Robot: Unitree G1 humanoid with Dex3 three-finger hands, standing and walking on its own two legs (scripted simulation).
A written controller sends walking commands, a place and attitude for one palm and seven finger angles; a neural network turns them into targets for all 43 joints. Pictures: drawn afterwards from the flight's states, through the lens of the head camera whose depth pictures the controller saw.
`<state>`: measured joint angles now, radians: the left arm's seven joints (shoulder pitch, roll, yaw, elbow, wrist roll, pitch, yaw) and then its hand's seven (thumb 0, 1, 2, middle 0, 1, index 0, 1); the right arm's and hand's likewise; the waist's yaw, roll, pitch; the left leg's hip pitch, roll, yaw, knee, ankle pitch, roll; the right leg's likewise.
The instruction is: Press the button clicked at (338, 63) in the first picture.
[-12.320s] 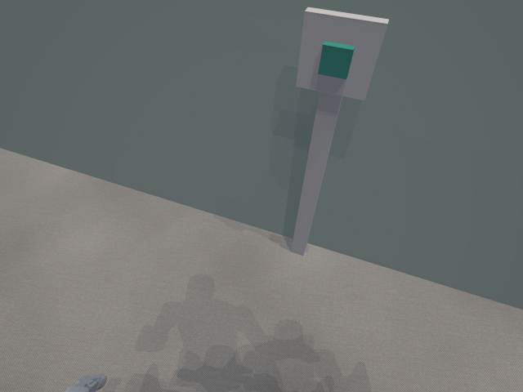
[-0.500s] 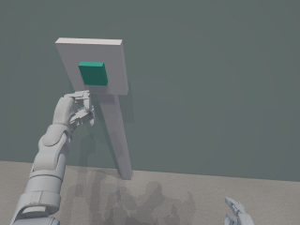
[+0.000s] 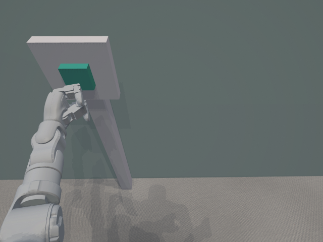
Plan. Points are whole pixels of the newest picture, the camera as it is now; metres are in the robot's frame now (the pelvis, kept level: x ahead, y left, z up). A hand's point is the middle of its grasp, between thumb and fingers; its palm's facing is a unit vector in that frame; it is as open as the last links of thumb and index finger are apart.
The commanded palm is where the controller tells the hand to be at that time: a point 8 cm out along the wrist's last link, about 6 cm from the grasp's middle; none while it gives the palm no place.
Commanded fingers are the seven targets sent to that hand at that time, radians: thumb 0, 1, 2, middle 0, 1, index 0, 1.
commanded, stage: aim a knuckle at the button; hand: left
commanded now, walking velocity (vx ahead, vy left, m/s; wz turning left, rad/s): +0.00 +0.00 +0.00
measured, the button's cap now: (78, 76) +0.50 +0.21 +0.15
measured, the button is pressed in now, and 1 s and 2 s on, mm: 0 0 13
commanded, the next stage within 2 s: press the button with the knuckle in 0.52 s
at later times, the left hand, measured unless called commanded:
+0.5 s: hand (86, 110) +0.41 +0.18 +0.12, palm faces +0.03 -1.00 -0.03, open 3.1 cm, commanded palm +0.37 +0.23 +0.12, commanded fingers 0.00 0.90 0.90 -1.30 -1.50 -1.30 -1.50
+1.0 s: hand (91, 101) +0.43 +0.17 +0.13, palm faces +0.03 -1.00 -0.01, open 3.1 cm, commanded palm +0.40 +0.23 +0.12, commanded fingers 0.00 0.90 0.90 -1.30 -1.50 -1.30 -1.50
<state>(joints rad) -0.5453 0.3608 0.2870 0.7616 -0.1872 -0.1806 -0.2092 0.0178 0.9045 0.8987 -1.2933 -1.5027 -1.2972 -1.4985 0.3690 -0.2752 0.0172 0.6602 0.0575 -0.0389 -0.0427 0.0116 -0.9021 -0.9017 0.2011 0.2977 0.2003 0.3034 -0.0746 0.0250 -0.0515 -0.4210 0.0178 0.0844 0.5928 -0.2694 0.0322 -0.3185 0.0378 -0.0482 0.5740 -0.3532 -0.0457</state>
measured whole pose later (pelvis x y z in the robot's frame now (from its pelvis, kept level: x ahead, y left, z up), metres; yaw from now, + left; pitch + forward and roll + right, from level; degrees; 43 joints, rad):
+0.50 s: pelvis +0.00 +0.00 +0.00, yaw +1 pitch +5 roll +0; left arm -0.53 0.31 0.22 0.70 -0.18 -0.13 -0.18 0.02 0.90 0.90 -1.30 -1.50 -1.30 -1.50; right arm 0.28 -0.26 0.03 0.61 0.06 -0.03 -0.04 0.01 -0.90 -0.90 0.20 0.30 0.20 0.30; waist -0.04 0.03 -0.06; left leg -0.41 0.01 0.07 0.61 -0.28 0.03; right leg -0.30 0.03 -0.06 0.58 -0.37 -0.04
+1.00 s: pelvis -0.01 +0.00 +0.00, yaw +1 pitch +6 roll +0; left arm -0.68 0.35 0.25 0.88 -0.17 -0.16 -0.18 0.02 0.90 0.90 -1.30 -1.50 -1.30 -1.50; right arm 0.32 -0.27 0.03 0.65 0.06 -0.03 -0.04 0.01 -0.90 -0.90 0.20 0.30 0.20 0.30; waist -0.08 0.02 -0.05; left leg -0.45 0.01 0.06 0.62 -0.27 0.03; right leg -0.34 0.04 -0.07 0.60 -0.36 -0.05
